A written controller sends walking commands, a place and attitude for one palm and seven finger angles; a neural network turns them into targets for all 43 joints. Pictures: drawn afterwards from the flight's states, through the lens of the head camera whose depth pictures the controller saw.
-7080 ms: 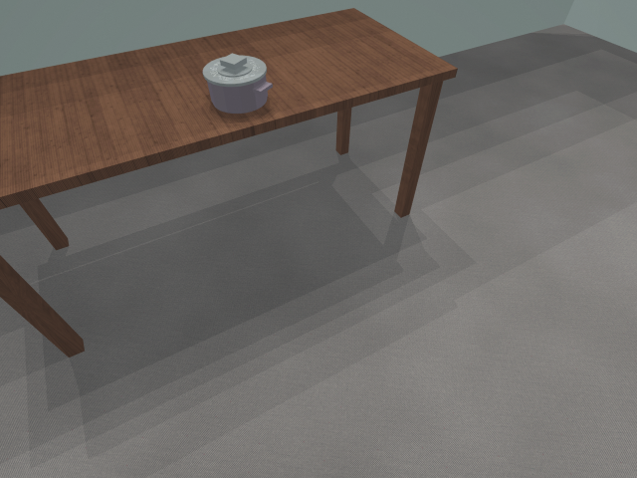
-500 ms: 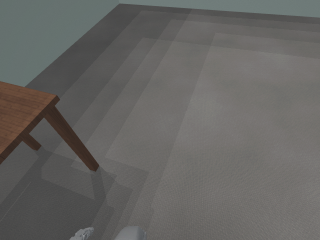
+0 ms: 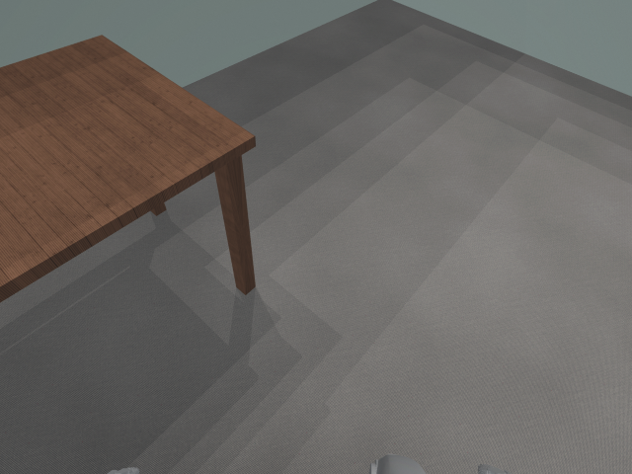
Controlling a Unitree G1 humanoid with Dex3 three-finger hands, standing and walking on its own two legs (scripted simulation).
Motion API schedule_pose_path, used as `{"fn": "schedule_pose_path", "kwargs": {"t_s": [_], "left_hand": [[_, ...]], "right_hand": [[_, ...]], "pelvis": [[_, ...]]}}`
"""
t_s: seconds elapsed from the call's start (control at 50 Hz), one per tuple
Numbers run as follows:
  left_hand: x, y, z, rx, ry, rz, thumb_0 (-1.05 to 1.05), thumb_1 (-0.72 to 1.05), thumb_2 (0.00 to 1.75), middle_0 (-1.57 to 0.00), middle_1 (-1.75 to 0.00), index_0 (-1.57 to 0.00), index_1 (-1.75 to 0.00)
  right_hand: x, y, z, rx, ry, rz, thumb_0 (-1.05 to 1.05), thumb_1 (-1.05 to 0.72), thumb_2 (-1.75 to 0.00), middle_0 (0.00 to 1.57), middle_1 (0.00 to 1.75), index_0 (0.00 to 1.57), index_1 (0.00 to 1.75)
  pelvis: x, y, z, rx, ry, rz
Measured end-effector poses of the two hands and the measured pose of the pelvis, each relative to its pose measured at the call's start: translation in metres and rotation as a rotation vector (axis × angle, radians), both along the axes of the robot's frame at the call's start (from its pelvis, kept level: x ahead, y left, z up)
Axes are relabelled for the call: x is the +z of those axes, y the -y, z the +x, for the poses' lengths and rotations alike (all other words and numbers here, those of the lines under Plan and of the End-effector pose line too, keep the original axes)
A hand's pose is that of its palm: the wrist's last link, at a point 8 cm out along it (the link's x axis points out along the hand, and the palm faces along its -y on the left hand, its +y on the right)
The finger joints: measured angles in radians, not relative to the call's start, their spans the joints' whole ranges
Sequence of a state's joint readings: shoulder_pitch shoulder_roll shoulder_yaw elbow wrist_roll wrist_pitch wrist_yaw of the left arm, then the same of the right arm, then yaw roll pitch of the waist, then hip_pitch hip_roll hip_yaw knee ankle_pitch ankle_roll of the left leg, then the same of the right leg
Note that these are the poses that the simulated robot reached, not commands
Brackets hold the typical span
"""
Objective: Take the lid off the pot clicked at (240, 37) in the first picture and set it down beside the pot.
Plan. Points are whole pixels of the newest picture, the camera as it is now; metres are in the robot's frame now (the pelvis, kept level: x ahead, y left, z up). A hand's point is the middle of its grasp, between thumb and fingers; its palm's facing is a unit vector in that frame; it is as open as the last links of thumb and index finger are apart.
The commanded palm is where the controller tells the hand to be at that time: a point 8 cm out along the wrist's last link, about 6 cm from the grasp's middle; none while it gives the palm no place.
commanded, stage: turn to face it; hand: left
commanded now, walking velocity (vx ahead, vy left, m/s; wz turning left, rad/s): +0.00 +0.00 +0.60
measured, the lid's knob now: out of the picture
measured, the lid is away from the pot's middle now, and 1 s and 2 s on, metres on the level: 0.00 0.00 0.00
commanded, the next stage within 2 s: take the last steps up to it in 1.32 s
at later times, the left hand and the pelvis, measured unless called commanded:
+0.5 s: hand out of the picture +0.05 +0.16 -0.13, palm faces +0.29 -0.90 -0.31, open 7.4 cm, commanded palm none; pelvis +0.01 -0.06 +0.00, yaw +19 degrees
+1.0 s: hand out of the picture -0.08 +0.22 -0.17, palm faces +0.60 -0.75 -0.28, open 7.4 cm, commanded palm none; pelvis -0.01 -0.01 +0.00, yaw +36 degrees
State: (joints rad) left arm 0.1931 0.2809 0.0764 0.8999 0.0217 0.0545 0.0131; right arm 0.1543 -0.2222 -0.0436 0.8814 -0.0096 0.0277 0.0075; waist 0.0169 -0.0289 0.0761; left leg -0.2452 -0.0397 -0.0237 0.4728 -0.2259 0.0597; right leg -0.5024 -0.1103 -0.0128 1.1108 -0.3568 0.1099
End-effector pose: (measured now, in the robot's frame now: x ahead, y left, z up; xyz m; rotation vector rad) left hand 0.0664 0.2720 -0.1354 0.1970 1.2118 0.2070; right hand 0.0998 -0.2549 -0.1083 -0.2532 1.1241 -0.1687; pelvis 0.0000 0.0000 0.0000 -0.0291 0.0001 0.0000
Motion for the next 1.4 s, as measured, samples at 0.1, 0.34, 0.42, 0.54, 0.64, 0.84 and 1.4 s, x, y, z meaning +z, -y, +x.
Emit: {"fn": "schedule_pose_path", "kwargs": {"t_s": [0.1,0.34,0.42,0.54,0.64,0.84,1.4], "left_hand": [[0.009,0.006,0.012,0.025,0.052,0.014,0.00,0.91,0.90,-0.20,-0.30,-0.20,-0.30],[0.032,0.052,0.011,0.092,0.155,0.085,0.00,0.91,0.90,-0.21,-0.30,-0.20,-0.30],[0.039,0.064,-0.015,0.160,0.126,0.087,0.00,0.91,0.90,-0.21,-0.30,-0.20,-0.30],[0.034,0.073,-0.059,0.266,0.073,0.064,0.00,0.91,0.90,-0.21,-0.30,-0.20,-0.30],[0.020,0.071,-0.105,0.367,0.002,0.032,0.00,0.91,0.90,-0.21,-0.30,-0.20,-0.30],[-0.018,0.036,-0.191,0.573,-0.118,-0.011,0.00,0.91,0.90,-0.21,-0.30,-0.20,-0.30],[0.031,0.095,-0.152,0.739,0.041,0.071,0.00,0.91,0.90,-0.21,-0.30,-0.20,-0.30]], "right_hand": [[-0.010,-0.002,-0.008,0.015,-0.047,0.031,0.00,-0.91,-0.90,0.20,0.30,0.20,0.30],[-0.050,0.039,-0.017,0.070,-0.175,0.086,0.01,-0.91,-0.90,0.20,0.30,0.20,0.30],[-0.047,0.047,0.000,0.125,-0.178,0.091,0.01,-0.91,-0.90,0.20,0.30,0.20,0.30],[-0.040,0.043,0.031,0.225,-0.179,0.072,0.01,-0.91,-0.90,0.20,0.30,0.20,0.30],[-0.033,0.016,0.068,0.336,-0.154,0.043,0.01,-0.91,-0.90,0.19,0.30,0.20,0.30],[-0.016,-0.077,0.131,0.576,0.016,-0.004,0.01,-0.91,-0.90,0.20,0.30,0.20,0.30],[-0.047,-0.064,0.144,0.694,-0.189,0.064,0.01,-0.91,-0.90,0.20,0.30,0.20,0.30]], "pelvis": [[0.000,0.005,0.002,0.056,-0.010,0.008],[-0.008,0.048,0.004,0.211,-0.014,0.046],[-0.001,0.055,0.006,0.268,0.001,0.071],[0.002,0.057,0.006,0.352,0.004,0.085],[0.000,0.048,0.003,0.420,-0.006,0.077],[-0.017,0.014,-0.008,0.544,-0.016,0.035],[0.001,0.045,0.033,0.798,-0.014,0.078]]}}
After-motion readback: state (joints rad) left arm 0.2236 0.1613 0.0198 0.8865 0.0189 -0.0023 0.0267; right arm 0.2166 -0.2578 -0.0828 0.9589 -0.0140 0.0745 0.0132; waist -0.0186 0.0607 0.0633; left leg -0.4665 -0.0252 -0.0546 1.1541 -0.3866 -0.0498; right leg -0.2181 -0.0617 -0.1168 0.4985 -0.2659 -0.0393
